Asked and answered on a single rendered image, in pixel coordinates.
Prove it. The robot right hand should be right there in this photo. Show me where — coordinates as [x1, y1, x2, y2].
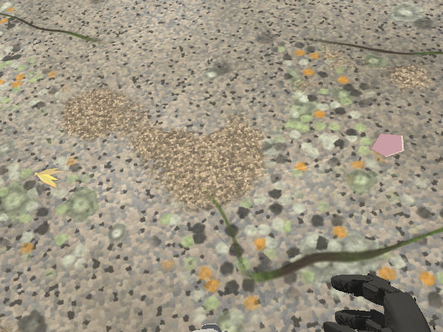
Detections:
[323, 273, 435, 332]

